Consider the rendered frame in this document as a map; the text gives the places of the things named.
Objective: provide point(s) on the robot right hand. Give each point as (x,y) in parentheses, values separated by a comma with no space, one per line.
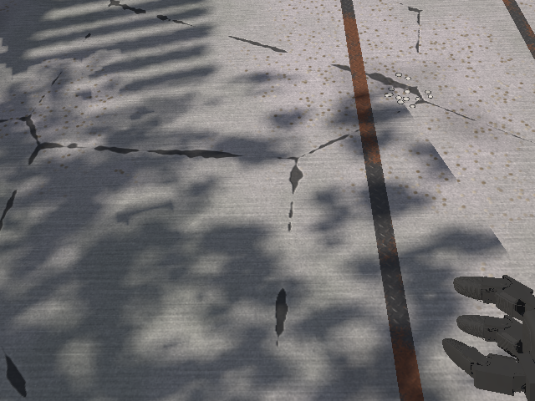
(497,373)

